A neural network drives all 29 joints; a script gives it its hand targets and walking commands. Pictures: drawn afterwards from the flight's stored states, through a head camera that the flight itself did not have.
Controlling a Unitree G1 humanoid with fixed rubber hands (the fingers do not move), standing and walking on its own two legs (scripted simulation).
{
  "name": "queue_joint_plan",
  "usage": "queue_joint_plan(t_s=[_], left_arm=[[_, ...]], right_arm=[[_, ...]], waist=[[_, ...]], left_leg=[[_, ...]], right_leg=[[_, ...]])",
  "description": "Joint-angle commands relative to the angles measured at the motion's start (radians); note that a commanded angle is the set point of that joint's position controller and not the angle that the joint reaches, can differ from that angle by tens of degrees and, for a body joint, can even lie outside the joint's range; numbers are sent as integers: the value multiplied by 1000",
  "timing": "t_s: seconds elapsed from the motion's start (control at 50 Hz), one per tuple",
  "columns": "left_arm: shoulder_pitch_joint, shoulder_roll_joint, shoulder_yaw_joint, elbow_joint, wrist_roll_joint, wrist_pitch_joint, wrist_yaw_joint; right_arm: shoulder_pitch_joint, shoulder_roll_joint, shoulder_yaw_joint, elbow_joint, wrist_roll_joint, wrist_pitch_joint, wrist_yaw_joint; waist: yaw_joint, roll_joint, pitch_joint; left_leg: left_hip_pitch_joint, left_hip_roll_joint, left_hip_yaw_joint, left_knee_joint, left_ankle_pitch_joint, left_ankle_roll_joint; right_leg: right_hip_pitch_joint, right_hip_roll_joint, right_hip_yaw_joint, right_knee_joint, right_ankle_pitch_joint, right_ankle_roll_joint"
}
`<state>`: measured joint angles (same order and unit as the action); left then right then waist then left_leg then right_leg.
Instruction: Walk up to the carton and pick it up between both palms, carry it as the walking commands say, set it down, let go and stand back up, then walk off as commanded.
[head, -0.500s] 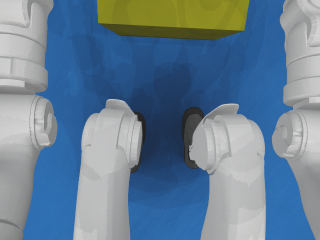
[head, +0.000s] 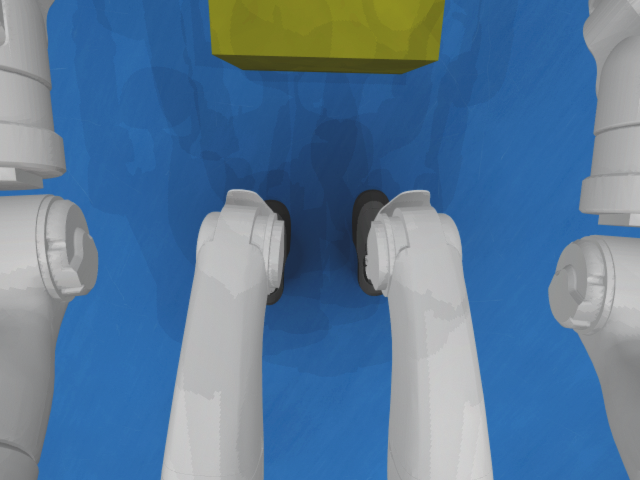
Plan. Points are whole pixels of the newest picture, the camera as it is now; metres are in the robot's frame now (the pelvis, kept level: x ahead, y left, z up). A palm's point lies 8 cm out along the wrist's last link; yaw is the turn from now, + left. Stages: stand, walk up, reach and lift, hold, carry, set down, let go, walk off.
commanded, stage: set down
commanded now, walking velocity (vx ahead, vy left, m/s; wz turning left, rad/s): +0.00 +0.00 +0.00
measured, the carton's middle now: out of the picture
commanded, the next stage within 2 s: let go in 0.62 s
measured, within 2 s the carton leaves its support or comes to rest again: neither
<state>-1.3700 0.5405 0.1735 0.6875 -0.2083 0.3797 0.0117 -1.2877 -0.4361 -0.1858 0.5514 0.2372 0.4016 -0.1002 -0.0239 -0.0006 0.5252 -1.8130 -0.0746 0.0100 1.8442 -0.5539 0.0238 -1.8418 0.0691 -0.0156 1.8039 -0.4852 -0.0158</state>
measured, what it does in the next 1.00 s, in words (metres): rises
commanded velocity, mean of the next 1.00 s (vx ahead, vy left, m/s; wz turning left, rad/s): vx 0.00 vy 0.00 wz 0.00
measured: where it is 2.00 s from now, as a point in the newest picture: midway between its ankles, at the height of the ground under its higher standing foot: (320, 265)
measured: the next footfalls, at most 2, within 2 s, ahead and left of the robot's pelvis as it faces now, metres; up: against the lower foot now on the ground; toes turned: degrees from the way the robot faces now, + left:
none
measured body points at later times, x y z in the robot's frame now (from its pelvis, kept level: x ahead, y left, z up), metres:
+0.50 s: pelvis +0.02 +0.00 +0.14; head +0.38 +0.00 +0.40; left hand +0.59 +0.23 +0.03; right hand +0.56 -0.22 +0.02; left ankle +0.11 +0.10 -0.46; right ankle +0.13 -0.10 -0.46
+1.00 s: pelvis +0.05 +0.00 +0.22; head +0.36 +0.00 +0.53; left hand +0.45 +0.24 +0.07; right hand +0.45 -0.22 +0.07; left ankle +0.11 +0.10 -0.46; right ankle +0.13 -0.10 -0.46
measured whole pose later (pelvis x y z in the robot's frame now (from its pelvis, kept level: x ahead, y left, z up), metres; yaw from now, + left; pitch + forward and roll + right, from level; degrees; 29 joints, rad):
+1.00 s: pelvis +0.05 +0.00 +0.22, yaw +0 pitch +16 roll +0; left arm -0.67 0.36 0.16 0.47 -0.06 0.26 0.01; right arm -0.63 -0.33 -0.12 0.39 0.08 0.26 -0.01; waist -0.01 0.01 0.52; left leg -0.91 -0.07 -0.04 0.97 -0.35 0.02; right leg -0.93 0.06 0.03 0.95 -0.30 -0.02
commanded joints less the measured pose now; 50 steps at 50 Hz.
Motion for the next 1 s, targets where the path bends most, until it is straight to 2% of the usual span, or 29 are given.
queue_joint_plan(t_s=[0.0,0.02,0.04,0.08,0.1,0.16,0.18,0.22,0.26,0.28,0.34,0.4,0.42,0.44,0.5,0.56,0.58,0.6,0.62,0.64,0.68,0.7,0.74,0.78,0.8,0.82,0.88,0.94,0.98], left_arm=[[-363,284,57,-296,-2,5,4],[-371,250,46,-219,-13,14,0],[-360,257,37,-208,-2,18,-3],[-318,235,45,-83,11,13,-17],[-325,226,52,-65,33,-2,-21],[-307,231,35,-127,14,-27,-30],[-322,222,32,-93,0,-30,-31],[-291,212,34,-102,1,-40,-37],[-286,224,38,-191,-25,-43,-40],[-325,252,40,-201,-12,-42,-38],[-298,254,81,-237,-2,-37,-16],[-289,233,90,-266,-2,-33,-22],[-265,245,106,-212,22,-37,-23],[-236,188,63,-157,2,-35,-31],[-171,153,81,-19,44,-83,-44],[-127,109,89,69,74,-121,-50],[-139,129,107,54,96,-144,-47],[-109,86,99,88,90,-160,-47],[-128,98,109,66,105,-180,-49],[-66,105,103,41,115,-195,-49],[-72,132,109,33,127,-205,-44],[-42,122,108,33,130,-204,-41],[170,100,79,-46,152,-203,-36],[214,96,75,-168,163,-188,-17],[287,82,58,-262,160,-180,-4],[385,55,31,-293,157,-164,2],[474,50,56,-451,145,-157,8],[582,25,54,-543,161,-166,5],[666,-25,52,-572,140,-188,-6]], right_arm=[[-360,-242,-45,-266,6,2,-13],[-357,-246,-48,-182,11,10,-11],[-338,-223,-52,-178,6,12,-8],[-329,-205,-52,-74,-15,1,3],[-312,-174,-42,-21,-13,-10,12],[-305,-213,-79,-107,-37,-33,12],[-301,-213,-64,-36,-30,-32,14],[-295,-211,-78,-78,-41,-42,17],[-294,-208,-69,-188,-44,-37,15],[-318,-227,-63,-159,-29,-36,15],[-324,-222,-52,-226,-1,-37,10],[-296,-230,-64,-229,10,-40,12],[-285,-188,-38,-182,18,-40,15],[-240,-212,-74,-131,-6,-45,20],[-177,-139,-52,1,-40,-90,40],[-166,-107,-65,64,-78,-136,53],[-168,-109,-58,76,-87,-155,55],[-124,-109,-68,101,-113,-172,58],[-155,-80,-55,69,-109,-187,57],[-83,-81,-68,47,-128,-197,54],[-82,-76,-61,55,-127,-198,55],[-74,-96,-64,24,-127,-198,53],[141,-72,-50,-46,-158,-195,56],[179,-144,-43,-127,-162,-191,66],[268,-144,-29,-201,-160,-190,75],[325,-153,-35,-224,-170,-179,81],[481,-90,21,-385,-148,-191,86],[595,-61,16,-476,-180,-196,83],[680,-50,19,-474,-152,-208,95]], waist=[[13,45,-2204],[-15,62,-2078],[-12,86,-2076],[-12,43,-1937],[14,63,-1862],[-39,54,-2115],[-40,53,-2028],[-47,53,-2045],[-51,10,-2208],[-33,47,-2168],[-15,27,-2250],[-22,56,-2200],[33,66,-2155],[-43,73,-2082],[-9,27,-1873],[-28,19,-1801],[7,14,-1841],[-27,6,-1819],[4,16,-1784],[-6,29,-1920],[11,38,-1878],[-3,36,-1855],[4,28,-2042],[19,82,-2032],[-3,50,-2116],[14,58,-2129],[-2,12,-2021],[1,-55,-1828],[-2,4,-1712]], left_leg=[[728,9,-26,-314,357,4],[674,17,-25,-318,302,-1],[713,16,-31,-353,294,0],[641,18,-34,-377,263,5],[618,23,-29,-405,256,5],[819,9,-42,-449,419,-3],[787,16,-47,-475,373,-9],[841,13,-49,-513,438,-14],[932,5,-40,-561,499,-13],[935,9,-50,-574,488,-10],[1029,5,-48,-619,562,-13],[1068,4,-58,-665,626,-14],[1075,10,-65,-692,591,-11],[1052,13,-68,-708,599,-17],[1021,24,-85,-756,574,-14],[1064,22,-104,-790,596,-19],[1097,26,-101,-793,628,-30],[1089,27,-106,-798,659,-34],[1061,24,-96,-792,650,-31],[1166,18,-92,-809,707,-32],[1159,23,-92,-830,695,-29],[1141,22,-85,-845,646,-30],[1311,23,-96,-878,739,-24],[1342,31,-91,-863,716,-29],[1428,30,-103,-891,760,-27],[1475,38,-115,-899,747,-22],[1442,30,-118,-902,795,-25],[1321,33,-95,-969,675,-8],[1298,37,-82,-987,615,-11]], right_leg=[[882,-5,9,-238,338,4],[816,-15,14,-262,279,-3],[802,-11,7,-280,269,-1],[771,-15,13,-313,232,1],[745,-19,16,-320,238,9],[892,-8,3,-375,392,27],[869,-15,8,-397,347,13],[913,-5,7,-435,391,18],[1105,-5,13,-490,483,22],[1051,-16,19,-488,463,22],[1149,-4,29,-539,531,25],[1164,-4,53,-607,566,24],[1147,-12,57,-616,508,29],[1140,-11,44,-641,534,23],[1076,-22,59,-689,500,34],[1044,-11,39,-726,495,41],[1072,-18,53,-738,516,44],[1084,-14,38,-739,561,44],[1080,-19,61,-746,562,40],[1168,-18,55,-757,618,47],[1155,-26,67,-774,606,41],[1193,-29,71,-797,582,37],[1328,-18,59,-803,646,37],[1356,-24,86,-814,621,14],[1449,-14,57,-818,661,21],[1446,-15,56,-811,617,19],[1554,-3,76,-837,720,13],[1621,-24,91,-881,695,21],[1607,-26,110,-902,659,23]])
